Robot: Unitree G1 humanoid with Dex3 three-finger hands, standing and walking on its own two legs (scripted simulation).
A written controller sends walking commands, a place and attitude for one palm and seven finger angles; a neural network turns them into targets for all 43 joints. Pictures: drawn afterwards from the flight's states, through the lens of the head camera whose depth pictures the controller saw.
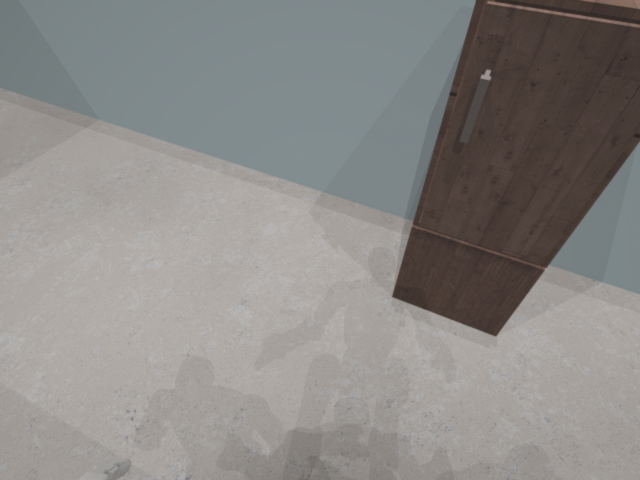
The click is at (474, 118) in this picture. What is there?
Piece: cupboard door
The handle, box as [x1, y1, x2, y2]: [459, 69, 490, 143]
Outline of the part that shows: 490,70 486,69 485,73 481,75 459,141 467,143 490,79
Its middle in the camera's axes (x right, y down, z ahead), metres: +0.33 -0.28 +0.83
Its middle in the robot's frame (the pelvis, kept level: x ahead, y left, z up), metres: +0.83 -0.29 +0.06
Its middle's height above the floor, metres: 0.83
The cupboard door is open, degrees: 0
